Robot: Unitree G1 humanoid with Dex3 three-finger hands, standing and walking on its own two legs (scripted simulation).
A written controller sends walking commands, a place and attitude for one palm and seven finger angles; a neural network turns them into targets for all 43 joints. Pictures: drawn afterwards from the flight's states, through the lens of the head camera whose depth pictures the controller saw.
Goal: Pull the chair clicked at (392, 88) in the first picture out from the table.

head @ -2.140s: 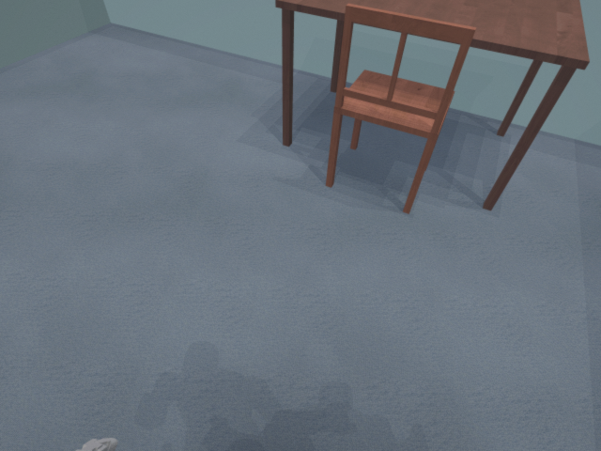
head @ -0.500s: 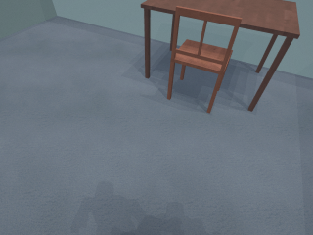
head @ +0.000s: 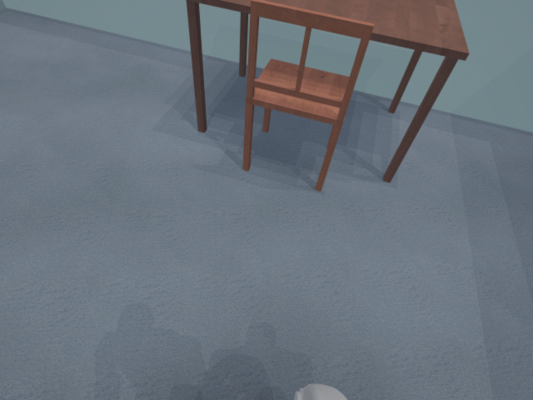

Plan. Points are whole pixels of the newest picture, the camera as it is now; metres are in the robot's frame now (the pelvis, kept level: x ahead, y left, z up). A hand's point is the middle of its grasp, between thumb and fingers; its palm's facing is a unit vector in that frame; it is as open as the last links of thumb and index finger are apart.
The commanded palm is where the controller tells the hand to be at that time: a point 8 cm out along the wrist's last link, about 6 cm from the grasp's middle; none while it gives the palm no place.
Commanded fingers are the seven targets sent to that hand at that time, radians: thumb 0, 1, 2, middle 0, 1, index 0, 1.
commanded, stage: walk to a spot facing it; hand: left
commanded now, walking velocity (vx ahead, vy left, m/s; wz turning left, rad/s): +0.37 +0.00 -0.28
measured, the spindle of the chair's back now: (302, 60) +1.28 -0.09 -0.11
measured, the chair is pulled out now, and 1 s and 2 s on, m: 0.00 0.00 0.00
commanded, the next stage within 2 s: take the last steps up to it in 0.96 s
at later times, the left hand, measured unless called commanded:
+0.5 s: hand (195, 332) +0.26 +0.14 -0.17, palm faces -0.08 -0.98 -0.17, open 7.3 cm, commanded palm none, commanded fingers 0.00 0.90 0.90 -0.20 -0.30 -0.20 -0.30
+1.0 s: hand (196, 226) +0.51 +0.18 -0.17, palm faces -0.17 -0.97 -0.16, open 7.4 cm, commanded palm none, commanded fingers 0.00 0.90 0.90 -0.20 -0.30 -0.20 -0.30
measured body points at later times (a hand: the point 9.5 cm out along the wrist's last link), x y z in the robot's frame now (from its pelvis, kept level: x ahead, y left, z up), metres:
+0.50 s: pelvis +0.22 -0.03 +0.00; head +0.24 -0.03 +0.45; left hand +0.27 +0.19 -0.16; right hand +0.25 -0.27 -0.14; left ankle +0.30 +0.12 -0.67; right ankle +0.22 -0.09 -0.73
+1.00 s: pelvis +0.44 +0.01 +0.01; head +0.46 +0.02 +0.46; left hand +0.52 +0.23 -0.15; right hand +0.41 -0.24 -0.13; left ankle +0.43 +0.10 -0.73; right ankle +0.46 -0.15 -0.66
